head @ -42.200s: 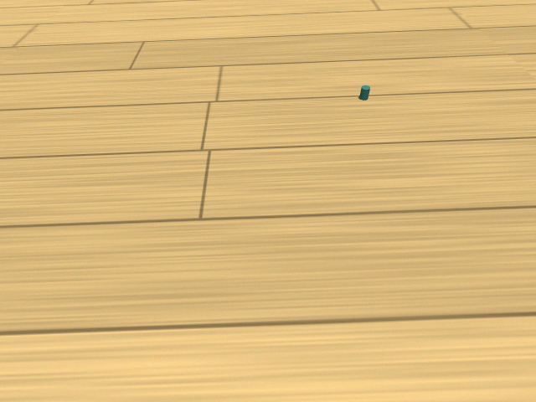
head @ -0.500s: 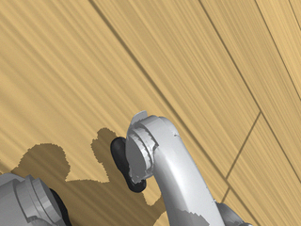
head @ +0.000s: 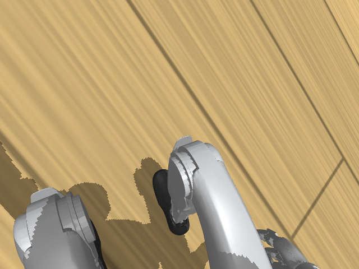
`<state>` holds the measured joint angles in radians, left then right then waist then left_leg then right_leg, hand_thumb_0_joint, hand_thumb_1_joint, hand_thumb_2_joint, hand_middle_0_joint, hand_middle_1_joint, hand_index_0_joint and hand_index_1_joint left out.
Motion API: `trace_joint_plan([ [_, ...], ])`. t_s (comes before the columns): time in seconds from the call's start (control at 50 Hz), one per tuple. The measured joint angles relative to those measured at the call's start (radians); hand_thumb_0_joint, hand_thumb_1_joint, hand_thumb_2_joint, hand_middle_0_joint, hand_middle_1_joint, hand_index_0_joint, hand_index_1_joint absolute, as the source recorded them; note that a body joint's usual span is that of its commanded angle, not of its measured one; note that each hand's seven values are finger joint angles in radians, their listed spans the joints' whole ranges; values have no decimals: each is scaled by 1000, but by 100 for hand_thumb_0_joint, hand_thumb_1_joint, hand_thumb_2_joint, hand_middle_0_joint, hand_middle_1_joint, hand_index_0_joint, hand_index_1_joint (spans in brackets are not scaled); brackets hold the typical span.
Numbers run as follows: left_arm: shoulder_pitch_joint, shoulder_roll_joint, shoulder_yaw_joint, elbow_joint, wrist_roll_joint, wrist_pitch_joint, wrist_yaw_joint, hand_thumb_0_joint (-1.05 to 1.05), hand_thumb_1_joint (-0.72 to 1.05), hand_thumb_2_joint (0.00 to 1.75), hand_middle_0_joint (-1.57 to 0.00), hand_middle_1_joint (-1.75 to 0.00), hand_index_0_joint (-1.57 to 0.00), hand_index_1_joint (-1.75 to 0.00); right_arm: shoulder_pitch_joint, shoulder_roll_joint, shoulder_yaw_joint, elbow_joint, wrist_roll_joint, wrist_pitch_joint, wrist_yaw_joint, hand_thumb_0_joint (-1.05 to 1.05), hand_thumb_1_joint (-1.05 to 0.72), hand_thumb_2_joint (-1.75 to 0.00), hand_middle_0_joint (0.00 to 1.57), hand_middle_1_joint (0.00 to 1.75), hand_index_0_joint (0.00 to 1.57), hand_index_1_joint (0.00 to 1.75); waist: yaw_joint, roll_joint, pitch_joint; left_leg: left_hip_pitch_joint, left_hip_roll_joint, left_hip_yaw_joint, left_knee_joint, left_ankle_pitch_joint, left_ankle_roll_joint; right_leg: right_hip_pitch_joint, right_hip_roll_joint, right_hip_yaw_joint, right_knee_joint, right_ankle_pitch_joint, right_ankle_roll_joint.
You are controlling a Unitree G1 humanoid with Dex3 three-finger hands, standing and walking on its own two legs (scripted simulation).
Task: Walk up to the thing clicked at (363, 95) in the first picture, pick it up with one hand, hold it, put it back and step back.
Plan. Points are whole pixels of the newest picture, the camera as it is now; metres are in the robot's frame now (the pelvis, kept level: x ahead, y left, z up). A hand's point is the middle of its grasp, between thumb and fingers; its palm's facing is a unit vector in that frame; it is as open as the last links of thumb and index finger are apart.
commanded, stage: settle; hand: left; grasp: from above
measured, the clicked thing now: out of the picture +0.57 +0.32 -0.21
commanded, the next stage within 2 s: lift in 0.04 s
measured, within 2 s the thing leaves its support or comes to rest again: neither
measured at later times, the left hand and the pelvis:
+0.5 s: hand out of the picture +0.51 +0.32 -0.10, palm faces -0.46 -0.12 -0.88, open 7.7 cm; pelvis +0.00 +0.00 +0.03, yaw +3 degrees
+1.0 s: hand out of the picture +0.43 +0.31 +0.08, palm faces -0.44 -0.12 -0.89, open 7.9 cm; pelvis +0.01 +0.00 +0.16, yaw +8 degrees
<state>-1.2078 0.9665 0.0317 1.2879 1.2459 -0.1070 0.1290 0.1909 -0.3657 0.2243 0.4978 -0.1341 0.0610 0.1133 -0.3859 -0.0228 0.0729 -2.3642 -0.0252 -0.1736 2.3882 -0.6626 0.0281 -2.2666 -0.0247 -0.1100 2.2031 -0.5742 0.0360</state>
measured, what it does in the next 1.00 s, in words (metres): rises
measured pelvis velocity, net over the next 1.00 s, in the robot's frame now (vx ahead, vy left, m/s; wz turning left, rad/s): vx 0.01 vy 0.00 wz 0.14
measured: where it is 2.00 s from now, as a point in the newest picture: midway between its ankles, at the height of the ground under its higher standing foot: (136, 237)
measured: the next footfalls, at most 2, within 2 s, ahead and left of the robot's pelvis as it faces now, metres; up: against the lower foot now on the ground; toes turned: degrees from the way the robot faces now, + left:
none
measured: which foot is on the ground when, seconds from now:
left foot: down 0.00-1.00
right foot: down 0.00-1.00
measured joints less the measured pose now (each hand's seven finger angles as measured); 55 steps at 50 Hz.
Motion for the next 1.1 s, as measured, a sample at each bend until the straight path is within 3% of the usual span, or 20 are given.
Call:
trace_joint_plan([
  [0.1,-16,-7,-1,17,-4,19,-5,1,32,21,-88,-46,-90,-40,3,6,-9,-3,5,3,-5,0,-91,-90,20,30,20,30,-3,10,-11,3,1,9,-12,8,-1,-3,-1,9,-3,6,2],
  [0.2,-3,-23,-1,1,-29,41,-44,1,33,19,-88,-45,-91,-39,15,16,-18,1,12,17,-14,0,-91,-90,20,30,20,30,6,21,-22,15,7,21,-28,9,-1,-1,2,19,-13,10,7],
  [0.5,138,-119,6,-182,-101,16,-156,1,33,24,-84,-50,-87,-43,46,32,-82,24,56,71,-47,0,-91,-91,20,30,20,30,79,57,-91,77,2,48,-120,24,1,54,-10,38,-84,11,-1],
  [0.76,299,-234,-40,-307,-183,20,-158,0,31,33,-79,-56,-82,-50,-4,61,-169,74,100,85,-78,1,-91,-91,20,30,20,30,171,75,-201,246,10,100,-293,26,10,196,-16,80,-224,8,10],
  [1.1,543,-398,-92,-411,-253,74,-110,0,31,37,-74,-61,-78,-54,-23,116,-213,143,148,58,-120,1,-91,-90,20,30,20,30,250,91,-247,703,38,133,-651,47,-7,615,0,98,-552,38,12],
])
